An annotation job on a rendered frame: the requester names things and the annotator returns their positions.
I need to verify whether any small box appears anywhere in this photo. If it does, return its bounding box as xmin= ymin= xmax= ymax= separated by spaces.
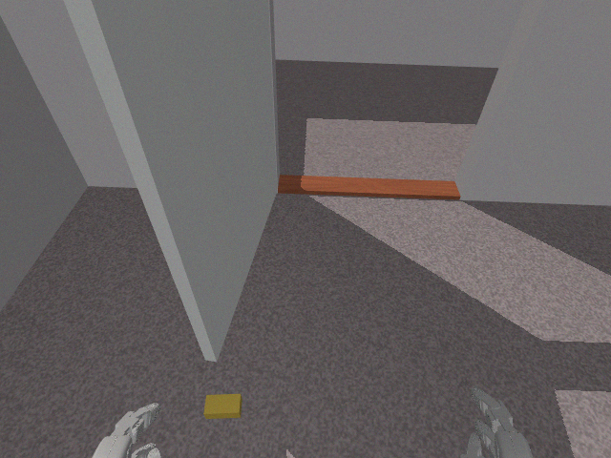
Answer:
xmin=203 ymin=394 xmax=242 ymax=419

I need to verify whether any left robot hand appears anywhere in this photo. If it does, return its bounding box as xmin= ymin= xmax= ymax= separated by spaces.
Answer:
xmin=92 ymin=403 xmax=161 ymax=458

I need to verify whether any right robot hand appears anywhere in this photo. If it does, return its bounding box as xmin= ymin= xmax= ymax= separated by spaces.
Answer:
xmin=460 ymin=387 xmax=533 ymax=458

